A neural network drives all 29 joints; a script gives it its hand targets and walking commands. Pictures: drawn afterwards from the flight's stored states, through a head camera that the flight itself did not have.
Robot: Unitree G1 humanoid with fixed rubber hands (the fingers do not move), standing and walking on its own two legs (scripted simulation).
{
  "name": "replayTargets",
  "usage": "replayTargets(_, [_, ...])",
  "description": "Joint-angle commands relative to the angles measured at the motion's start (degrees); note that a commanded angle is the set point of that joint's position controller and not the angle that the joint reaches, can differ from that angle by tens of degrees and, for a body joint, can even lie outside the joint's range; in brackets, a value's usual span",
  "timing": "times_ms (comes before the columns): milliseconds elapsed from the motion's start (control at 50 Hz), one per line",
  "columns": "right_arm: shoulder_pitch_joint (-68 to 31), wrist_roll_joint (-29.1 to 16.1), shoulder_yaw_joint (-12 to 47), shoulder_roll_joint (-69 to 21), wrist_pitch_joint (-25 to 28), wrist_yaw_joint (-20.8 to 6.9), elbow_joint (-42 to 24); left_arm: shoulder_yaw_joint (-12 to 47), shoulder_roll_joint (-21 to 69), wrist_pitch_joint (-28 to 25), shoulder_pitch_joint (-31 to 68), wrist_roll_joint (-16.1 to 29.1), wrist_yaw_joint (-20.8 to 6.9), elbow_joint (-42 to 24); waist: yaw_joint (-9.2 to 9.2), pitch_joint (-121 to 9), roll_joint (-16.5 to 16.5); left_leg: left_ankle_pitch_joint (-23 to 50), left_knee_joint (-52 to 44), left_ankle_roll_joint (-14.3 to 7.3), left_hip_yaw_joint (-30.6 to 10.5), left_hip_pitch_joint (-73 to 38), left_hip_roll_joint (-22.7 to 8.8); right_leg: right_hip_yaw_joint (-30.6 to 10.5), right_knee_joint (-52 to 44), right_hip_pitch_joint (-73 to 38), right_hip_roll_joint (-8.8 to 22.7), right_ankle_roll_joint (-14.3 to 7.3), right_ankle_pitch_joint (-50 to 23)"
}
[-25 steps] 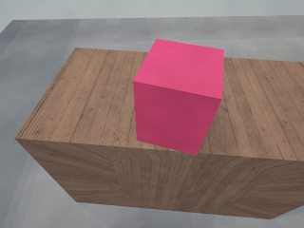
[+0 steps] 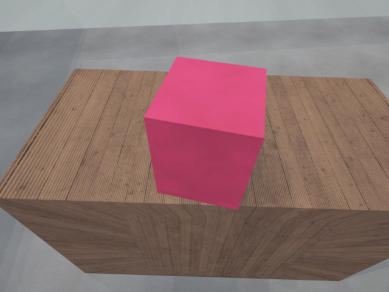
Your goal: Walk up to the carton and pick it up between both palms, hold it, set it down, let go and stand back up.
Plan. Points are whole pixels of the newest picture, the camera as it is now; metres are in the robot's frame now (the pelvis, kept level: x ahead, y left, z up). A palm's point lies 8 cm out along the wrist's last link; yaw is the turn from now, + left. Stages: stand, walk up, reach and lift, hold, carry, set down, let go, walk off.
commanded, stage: walk up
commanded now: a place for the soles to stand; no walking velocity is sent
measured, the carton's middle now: (208, 135) +0.43 -0.02 +0.08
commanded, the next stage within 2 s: reach and lift in 0.78 s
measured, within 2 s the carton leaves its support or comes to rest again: neither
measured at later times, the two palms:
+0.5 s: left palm out of the picture +0.09 +0.24 -0.12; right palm out of the picture +0.06 -0.26 -0.12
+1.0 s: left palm (90, 281) +0.16 +0.23 -0.11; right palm out of the picture +0.11 -0.26 -0.13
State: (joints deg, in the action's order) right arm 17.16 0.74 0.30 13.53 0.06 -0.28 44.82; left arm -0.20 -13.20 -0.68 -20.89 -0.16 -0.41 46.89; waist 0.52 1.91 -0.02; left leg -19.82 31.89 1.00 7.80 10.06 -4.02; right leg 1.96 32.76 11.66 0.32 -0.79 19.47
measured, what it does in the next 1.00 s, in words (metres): stands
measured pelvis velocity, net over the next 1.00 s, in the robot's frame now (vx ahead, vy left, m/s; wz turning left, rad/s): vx -0.03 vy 0.00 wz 0.01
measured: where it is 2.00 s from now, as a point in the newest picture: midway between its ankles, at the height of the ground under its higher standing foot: outside the picture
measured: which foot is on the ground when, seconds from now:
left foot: down 0.00-1.00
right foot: down 0.00-1.00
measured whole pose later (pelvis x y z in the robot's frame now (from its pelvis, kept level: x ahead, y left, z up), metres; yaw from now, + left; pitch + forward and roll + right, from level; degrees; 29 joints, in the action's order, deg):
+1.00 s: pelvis -0.03 +0.00 -0.03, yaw +1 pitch -3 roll +0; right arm 2.6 -2.7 -4.3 13.9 7.7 -1.3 48.1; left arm -3.7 -12.4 23.3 -0.9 -5.5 -3.1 27.1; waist -2.6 11.1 -0.2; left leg -24.7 46.9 1.6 3.8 19.1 -4.6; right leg 2.9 45.4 19.2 -0.3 -1.2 20.9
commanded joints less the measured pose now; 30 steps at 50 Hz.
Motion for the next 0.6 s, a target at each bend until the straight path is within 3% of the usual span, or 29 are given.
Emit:
replayTargets(0, [1.88, -0.01, -2.27, 9.03, 1.23, 0.58, -5.07, -2.68, -9.62, -0.99, -2.16, 0.02, 0.43, -4.55, -0.42, -0.03, -1.05, 16.06, -4.82, -4.08, -4.78, -1.63, -3.44, -7.47, -5.76, 2.52, 4.88, -3.30, -23.45])
replayTargets(260, [1.43, 0.13, -2.65, 9.21, 1.10, 0.70, -5.42, -2.97, -9.50, -0.82, 0.00, -0.02, 0.37, -5.27, -0.24, -0.15, -0.31, 17.84, -3.87, -3.87, -3.95, -3.02, -3.68, -8.95, -4.35, 2.20, 4.03, -3.72, -27.48])
replayTargets(400, [2.54, 0.07, -2.95, 9.70, 0.82, 0.70, -5.11, -3.18, -9.36, -0.56, 1.65, -0.16, 0.36, -5.70, -0.69, 0.14, 0.32, 17.04, -4.83, -4.57, -3.64, -3.12, -4.79, -8.53, -3.16, 2.72, 2.79, -3.15, -24.69])
replayTargets(580, [2.95, 0.11, -2.92, 8.98, 0.68, 0.67, -4.77, -3.42, -10.07, -0.54, 1.93, 0.03, 0.51, -5.32, -0.42, 0.17, -0.89, 13.59, -4.16, -3.50, -3.01, -3.78, -3.35, -11.58, -5.03, 2.74, 3.42, -4.27, -25.46])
